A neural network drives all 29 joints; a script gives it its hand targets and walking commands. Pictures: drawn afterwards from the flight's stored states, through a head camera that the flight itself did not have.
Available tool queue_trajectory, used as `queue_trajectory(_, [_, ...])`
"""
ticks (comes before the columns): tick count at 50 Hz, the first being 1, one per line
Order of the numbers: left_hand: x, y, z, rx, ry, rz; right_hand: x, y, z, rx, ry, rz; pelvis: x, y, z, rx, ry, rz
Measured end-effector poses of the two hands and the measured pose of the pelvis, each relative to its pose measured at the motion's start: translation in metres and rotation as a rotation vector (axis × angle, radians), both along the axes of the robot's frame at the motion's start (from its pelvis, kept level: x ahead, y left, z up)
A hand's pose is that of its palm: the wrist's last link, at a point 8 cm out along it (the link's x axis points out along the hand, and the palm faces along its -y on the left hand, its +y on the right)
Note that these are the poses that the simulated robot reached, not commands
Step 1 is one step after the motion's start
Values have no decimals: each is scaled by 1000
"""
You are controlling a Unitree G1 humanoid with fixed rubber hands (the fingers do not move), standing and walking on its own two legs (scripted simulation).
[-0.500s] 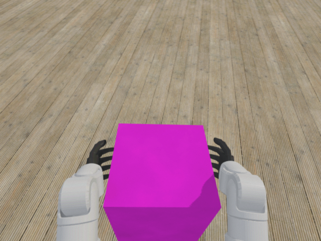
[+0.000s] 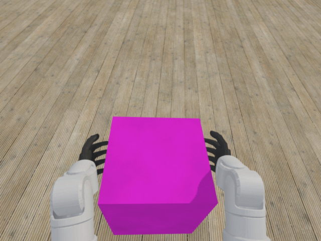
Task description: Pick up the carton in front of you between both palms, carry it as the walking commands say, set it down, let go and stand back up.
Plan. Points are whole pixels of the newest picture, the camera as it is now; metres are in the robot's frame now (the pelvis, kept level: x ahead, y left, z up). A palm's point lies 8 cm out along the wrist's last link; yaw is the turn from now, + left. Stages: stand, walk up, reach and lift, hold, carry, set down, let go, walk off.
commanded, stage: carry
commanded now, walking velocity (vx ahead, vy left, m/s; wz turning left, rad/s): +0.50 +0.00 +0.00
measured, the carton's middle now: (154, 179) +0.27 +0.00 -0.01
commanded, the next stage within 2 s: none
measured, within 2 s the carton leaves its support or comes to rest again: neither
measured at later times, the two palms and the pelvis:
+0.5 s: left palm (117, 79) +0.58 +0.12 +0.06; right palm (204, 77) +0.61 -0.18 +0.05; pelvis +0.33 -0.05 +0.00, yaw +5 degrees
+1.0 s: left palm (114, 28) +0.92 +0.16 +0.07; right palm (183, 27) +0.92 -0.14 +0.08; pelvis +0.65 +0.01 +0.00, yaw +0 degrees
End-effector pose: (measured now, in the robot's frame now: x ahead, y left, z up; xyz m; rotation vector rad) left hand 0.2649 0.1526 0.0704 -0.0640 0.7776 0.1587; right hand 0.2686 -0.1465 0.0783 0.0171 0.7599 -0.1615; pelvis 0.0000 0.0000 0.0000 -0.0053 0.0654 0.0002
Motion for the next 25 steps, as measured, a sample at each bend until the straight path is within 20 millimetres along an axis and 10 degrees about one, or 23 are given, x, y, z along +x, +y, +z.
queue_trajectory(12, [149,0,25,11,-71,17,156,0,25,6,-70,21,153,-5,11,-16,13,21])
queue_trajectory(19, [254,-22,-1,51,-51,40,270,-21,-11,37,-53,51,269,-31,-18,-10,-13,53])
queue_trajectory(25, [318,-31,-15,57,66,59,341,-30,-26,35,62,73,335,-47,-1,5,7,81])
